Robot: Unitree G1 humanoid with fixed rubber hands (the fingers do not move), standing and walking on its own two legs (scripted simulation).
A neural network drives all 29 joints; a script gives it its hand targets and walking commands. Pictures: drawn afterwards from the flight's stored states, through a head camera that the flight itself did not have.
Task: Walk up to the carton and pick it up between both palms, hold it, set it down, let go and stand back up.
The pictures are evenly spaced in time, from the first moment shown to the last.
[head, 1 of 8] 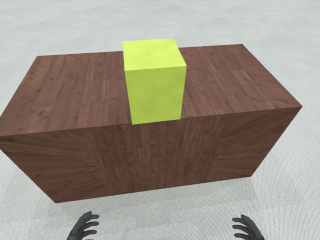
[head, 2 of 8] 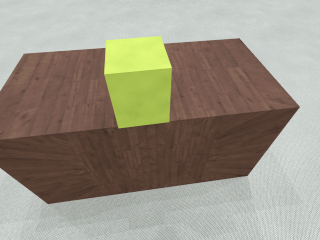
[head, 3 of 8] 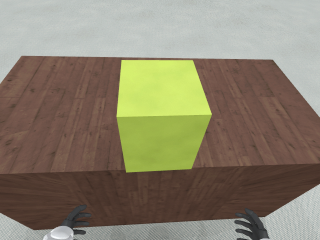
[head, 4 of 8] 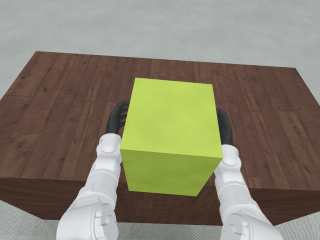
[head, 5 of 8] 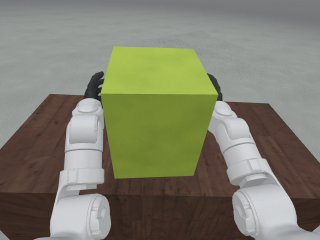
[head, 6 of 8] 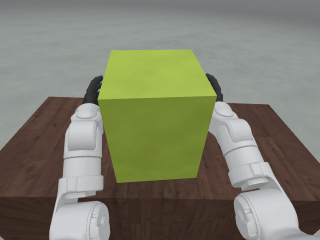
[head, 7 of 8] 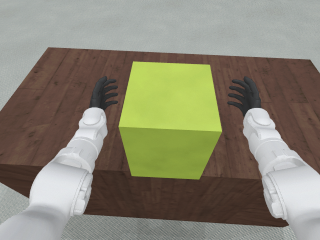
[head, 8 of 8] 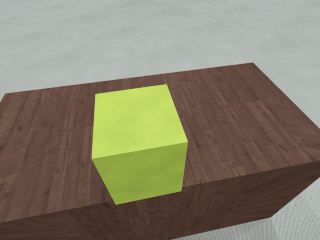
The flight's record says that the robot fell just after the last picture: no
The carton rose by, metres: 0.19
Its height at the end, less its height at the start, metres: +0.00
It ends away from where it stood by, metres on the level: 0.02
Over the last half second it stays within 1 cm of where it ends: yes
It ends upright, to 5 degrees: yes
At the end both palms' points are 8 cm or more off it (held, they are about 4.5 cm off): yes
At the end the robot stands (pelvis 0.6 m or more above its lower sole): yes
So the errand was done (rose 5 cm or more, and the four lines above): yes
